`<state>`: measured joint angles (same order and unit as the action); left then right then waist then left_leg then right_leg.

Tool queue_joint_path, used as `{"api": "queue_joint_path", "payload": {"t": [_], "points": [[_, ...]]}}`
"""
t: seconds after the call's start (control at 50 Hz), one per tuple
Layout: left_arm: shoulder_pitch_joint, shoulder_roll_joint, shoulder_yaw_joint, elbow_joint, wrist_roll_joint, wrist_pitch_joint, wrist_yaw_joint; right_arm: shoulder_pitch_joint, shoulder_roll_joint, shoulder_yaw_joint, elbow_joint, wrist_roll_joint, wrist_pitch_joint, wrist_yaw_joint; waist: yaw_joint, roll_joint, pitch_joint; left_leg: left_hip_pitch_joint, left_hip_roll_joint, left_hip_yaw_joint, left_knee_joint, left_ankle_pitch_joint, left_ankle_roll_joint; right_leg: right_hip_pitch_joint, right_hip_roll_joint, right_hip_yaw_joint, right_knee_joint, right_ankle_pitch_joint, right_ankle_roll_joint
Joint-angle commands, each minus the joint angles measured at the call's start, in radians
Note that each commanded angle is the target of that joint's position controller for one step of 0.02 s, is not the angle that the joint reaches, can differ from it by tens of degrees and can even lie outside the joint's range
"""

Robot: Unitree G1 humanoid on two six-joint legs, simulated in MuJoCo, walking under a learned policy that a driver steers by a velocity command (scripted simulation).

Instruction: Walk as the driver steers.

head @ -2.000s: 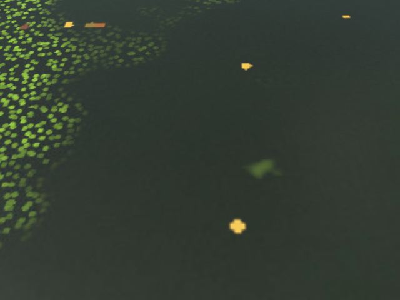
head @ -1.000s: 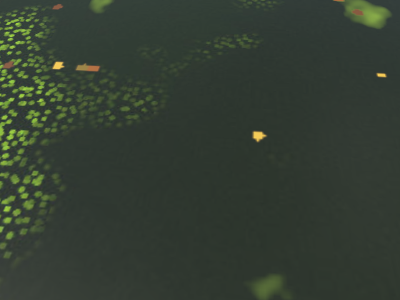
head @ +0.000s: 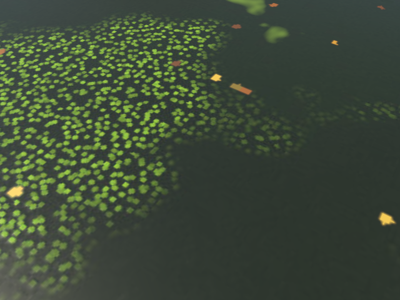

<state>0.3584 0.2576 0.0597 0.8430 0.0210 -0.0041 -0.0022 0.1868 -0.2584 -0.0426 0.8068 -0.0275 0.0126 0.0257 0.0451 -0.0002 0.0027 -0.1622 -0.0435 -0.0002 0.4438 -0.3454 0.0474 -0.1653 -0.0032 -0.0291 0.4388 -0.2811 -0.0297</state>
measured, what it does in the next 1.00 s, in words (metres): walks ahead, turning right: right foot, then left foot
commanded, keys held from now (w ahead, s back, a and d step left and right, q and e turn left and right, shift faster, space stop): w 0.10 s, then w+e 0.76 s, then no key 0.14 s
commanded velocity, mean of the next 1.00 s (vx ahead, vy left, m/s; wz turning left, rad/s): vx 0.44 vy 0.00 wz -0.35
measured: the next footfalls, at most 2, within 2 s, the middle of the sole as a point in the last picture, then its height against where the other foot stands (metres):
right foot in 0.46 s outside the picture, level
left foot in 1.00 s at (237, 251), level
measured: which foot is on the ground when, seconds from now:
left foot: down 0.00-0.44, up 0.46-0.98, down 1.00-1.00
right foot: down 0.00-0.00, up 0.02-0.44, down 0.46-1.00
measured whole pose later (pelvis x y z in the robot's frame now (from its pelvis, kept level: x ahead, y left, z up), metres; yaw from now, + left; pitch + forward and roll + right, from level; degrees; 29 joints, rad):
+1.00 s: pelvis +0.49 -0.09 -0.02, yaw -26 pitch +2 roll -1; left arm 0.47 0.28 0.07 0.89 0.01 -0.05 0.02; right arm 0.00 -0.26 0.01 0.71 -0.04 -0.07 0.01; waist 0.10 0.03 0.05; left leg -0.48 -0.01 -0.01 0.48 0.00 0.03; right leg 0.02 0.16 0.22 0.46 -0.44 -0.11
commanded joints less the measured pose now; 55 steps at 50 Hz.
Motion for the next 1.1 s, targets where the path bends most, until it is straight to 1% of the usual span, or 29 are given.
{"api": "queue_joint_path", "payload": {"t": [0.02, 0.04, 0.06, 0.08, 0.12, 0.18, 0.26, 0.34, 0.4, 0.42, 0.44, 0.46, 0.48, 0.5, 0.52, 0.54, 0.58, 0.64, 0.68, 0.78, 0.88, 0.94, 0.98, 1.0, 1.02, 1.04, 1.06, 1.08, 1.1], "points": [[-0.113, 0.020, 0.002, -0.091, -0.001, -0.022, -0.006, 0.279, -0.162, -0.031, 0.035, -0.019, -0.048, -0.029, -0.166, 0.174, -0.046, 0.459, 0.288, -0.356, -0.261, -0.219, 0.074, -0.445, -0.035, 0.019, 0.261, -0.245, -0.067], [-0.191, 0.069, 0.012, -0.136, 0.006, -0.030, -0.004, 0.300, -0.276, -0.063, 0.048, 0.000, -0.049, -0.034, -0.184, 0.252, 0.078, 0.344, 0.442, -0.622, -0.347, -0.311, 0.193, -0.639, 0.034, -0.032, 0.386, -0.277, -0.057], [-0.218, 0.137, 0.031, -0.129, 0.014, -0.030, -0.009, 0.247, -0.209, -0.049, 0.047, 0.000, -0.051, -0.034, -0.150, 0.111, 0.160, 0.286, 0.407, -0.554, -0.335, -0.300, 0.216, -0.657, -0.043, 0.043, 0.485, -0.202, -0.060], [-0.176, 0.127, 0.032, -0.103, 0.005, -0.034, -0.023, 0.183, -0.155, -0.031, 0.031, 0.006, -0.059, -0.029, -0.107, 0.100, 0.157, 0.262, 0.344, -0.471, -0.337, -0.239, 0.190, -0.639, -0.054, 0.053, 0.507, -0.124, -0.054], [-0.125, 0.117, 0.031, -0.065, 0.008, -0.033, -0.039, 0.137, -0.115, -0.018, 0.024, 0.004, -0.073, -0.029, -0.067, 0.113, 0.128, 0.243, 0.270, -0.312, -0.355, -0.025, 0.151, -0.590, -0.073, 0.035, 0.534, -0.024, -0.029], [-0.151, 0.081, 0.022, -0.060, 0.011, -0.024, -0.049, 0.182, -0.101, -0.014, 0.058, 0.004, -0.093, -0.028, -0.067, 0.097, 0.107, 0.221, 0.235, -0.155, -0.342, 0.277, 0.135, -0.592, -0.055, 0.038, 0.581, 0.062, -0.006], [-0.260, 0.055, 0.008, -0.102, 0.008, -0.021, -0.055, 0.201, -0.087, -0.005, 0.088, 0.002, -0.104, -0.029, -0.075, 0.094, 0.140, 0.164, 0.224, -0.024, -0.350, 0.450, 0.121, -0.578, -0.028, 0.035, 0.450, 0.170, 0.007], [-0.357, 0.032, -0.012, -0.150, 0.015, -0.021, -0.065, 0.224, -0.104, -0.002, 0.120, 0.007, -0.112, -0.040, -0.089, 0.080, 0.154, 0.173, 0.257, 0.045, -0.350, 0.596, 0.108, -0.462, -0.026, -0.054, 0.248, 0.215, -0.040], [-0.274, 0.058, -0.003, -0.137, 0.014, -0.021, -0.054, 0.218, -0.145, -0.007, 0.135, 0.001, -0.107, -0.051, -0.036, 0.103, 0.069, 0.268, 0.273, 0.108, -0.134, 1.087, 0.076, -0.311, 0.051, -0.115, 0.193, 0.122, -0.105], [-0.174, 0.082, 0.008, -0.109, 0.014, -0.024, -0.049, 0.216, -0.161, -0.012, 0.135, -0.006, -0.097, -0.055, 0.008, 0.109, 0.002, 0.279, 0.273, 0.125, 0.028, 1.196, 0.066, -0.208, 0.086, -0.123, 0.178, 0.077, -0.126], [-0.027, 0.110, 0.023, -0.062, 0.019, -0.032, -0.043, 0.215, -0.173, -0.014, 0.132, -0.005, -0.088, -0.057, 0.069, 0.096, -0.083, 0.212, 0.260, 0.148, 0.243, 1.139, 0.052, -0.014, 0.114, -0.111, 0.112, 0.087, -0.151], [0.110, 0.178, 0.048, -0.027, 0.031, -0.035, -0.029, 0.222, -0.162, -0.008, 0.111, -0.003, -0.089, -0.054, 0.122, 0.024, -0.169, 0.010, 0.225, 0.161, 0.522, 0.853, 0.036, 0.228, -0.001, 0.063, 0.074, -0.023, -0.199], [0.100, 0.290, 0.073, -0.042, 0.033, -0.031, -0.019, 0.289, -0.029, 0.018, 0.056, 0.014, -0.097, -0.029, 0.037, -0.243, -0.273, -0.401, 0.017, 0.139, 0.933, -0.073, -0.017, 0.502, -0.321, 0.641, -0.011, -0.090, -0.367], [0.096, 0.261, 0.073, -0.036, -0.018, -0.023, -0.023, 0.173, -0.131, -0.005, 0.037, 0.002, -0.110, -0.025, 0.084, -0.119, -0.307, -0.507, -0.002, -0.064, 1.030, -0.119, -0.005, 0.489, -0.330, 0.830, -0.148, -0.085, -0.387], [0.018, 0.236, 0.065, -0.035, -0.016, -0.022, -0.016, 0.101, -0.134, -0.005, 0.002, 0.013, -0.122, -0.020, 0.045, -0.080, -0.145, -0.560, 0.063, -0.076, 0.995, -0.014, 0.005, 0.358, -0.305, 0.658, -0.162, -0.037, -0.351], [-0.024, 0.181, 0.052, -0.038, -0.014, -0.024, -0.014, 0.086, -0.124, 0.001, -0.001, 0.010, -0.132, -0.020, 0.016, 0.004, -0.062, -0.523, 0.104, -0.061, 0.904, 0.051, 0.006, 0.215, -0.272, 0.553, -0.181, 0.079, -0.317], [-0.081, 0.133, 0.036, -0.038, -0.015, -0.034, -0.008, 0.104, -0.105, 0.004, 0.001, -0.013, -0.105, -0.021, -0.055, 0.024, 0.001, -0.409, 0.140, -0.062, 0.790, 0.052, -0.019, 0.027, -0.180, 0.409, -0.210, 0.247, -0.270], [-0.063, 0.143, 0.035, -0.030, -0.021, -0.056, -0.010, 0.110, -0.076, 0.008, -0.012, -0.029, -0.059, -0.014, -0.078, -0.003, 0.001, -0.379, 0.146, -0.035, 0.677, 0.058, -0.059, -0.055, -0.128, 0.327, -0.237, 0.312, -0.269], [-0.035, 0.159, 0.039, -0.026, -0.022, -0.058, -0.009, 0.029, -0.075, 0.009, -0.046, -0.028, -0.050, -0.011, -0.061, -0.014, 0.034, -0.433, 0.151, -0.018, 0.585, 0.138, -0.085, -0.074, -0.107, 0.321, -0.267, 0.260, -0.257], [0.071, 0.163, 0.043, -0.007, -0.025, -0.054, -0.005, -0.160, -0.080, 0.009, -0.112, -0.019, -0.050, -0.005, 0.014, -0.038, 0.046, -0.526, 0.128, -0.017, 0.358, 0.337, -0.109, 0.038, -0.085, 0.343, -0.242, 0.321, -0.196], [0.148, 0.160, 0.041, 0.006, -0.010, -0.047, 0.011, -0.291, -0.076, 0.021, -0.168, -0.011, -0.063, 0.001, 0.058, -0.054, 0.053, -0.539, 0.072, -0.002, 0.211, 0.334, -0.089, 0.171, -0.091, 0.368, -0.146, 0.556, -0.183], [0.131, 0.152, 0.035, 0.010, -0.005, -0.044, 0.026, -0.216, -0.085, 0.022, -0.154, -0.007, -0.083, -0.007, 0.022, -0.080, 0.020, -0.327, 0.014, 0.009, 0.087, 0.314, -0.040, 0.164, -0.075, 0.341, -0.035, 0.812, -0.113], [0.081, 0.172, 0.034, 0.005, -0.015, -0.056, 0.025, -0.014, -0.131, 0.005, -0.093, -0.009, -0.101, -0.026, -0.077, -0.084, -0.064, -0.072, -0.002, 0.012, -0.022, 0.400, 0.008, 0.148, -0.035, 0.322, 0.167, 0.938, -0.065], [0.060, 0.153, 0.029, -0.016, -0.030, -0.068, 0.018, 0.120, -0.170, -0.005, -0.070, -0.021, -0.118, -0.039, -0.134, -0.050, -0.157, 0.169, 0.128, -0.082, -0.014, 0.583, 0.045, 0.023, 0.003, 0.311, 0.356, 0.718, -0.044], [0.186, 0.043, 0.008, -0.032, -0.052, -0.069, 0.023, 0.197, -0.253, -0.021, -0.069, -0.033, -0.116, -0.043, -0.087, 0.203, -0.322, 0.473, 0.471, -0.375, 0.128, 1.195, 0.170, -0.200, 0.131, 0.197, 0.696, -0.140, -0.010], [0.255, 0.125, 0.020, -0.015, -0.050, -0.055, 0.038, 0.207, -0.228, -0.032, -0.069, 0.006, -0.092, -0.033, -0.086, 0.215, -0.455, 0.512, 0.544, -0.588, 0.093, 1.254, 0.286, -0.306, 0.177, 0.159, 0.878, -0.360, -0.006], [0.195, 0.153, 0.027, 0.013, -0.021, -0.041, 0.039, 0.133, -0.151, -0.016, -0.085, 0.020, -0.085, -0.029, -0.067, 0.055, -0.328, 0.362, 0.472, -0.484, 0.032, 1.134, 0.260, -0.321, 0.127, 0.202, 0.902, -0.250, 0.002], [0.117, 0.135, 0.022, 0.001, -0.011, -0.036, 0.031, 0.059, -0.082, 0.005, -0.087, 0.019, -0.087, -0.029, -0.057, 0.029, -0.210, 0.253, 0.404, -0.366, -0.003, 1.061, 0.219, -0.340, 0.100, 0.188, 0.853, -0.206, 0.012], [0.076, 0.113, 0.017, -0.004, -0.009, -0.027, 0.023, 0.035, -0.049, 0.017, -0.075, 0.015, -0.088, -0.030, -0.046, 0.035, -0.138, 0.168, 0.353, -0.286, -0.043, 1.031, 0.186, -0.339, 0.074, 0.184, 0.800, -0.187, 0.021]]}}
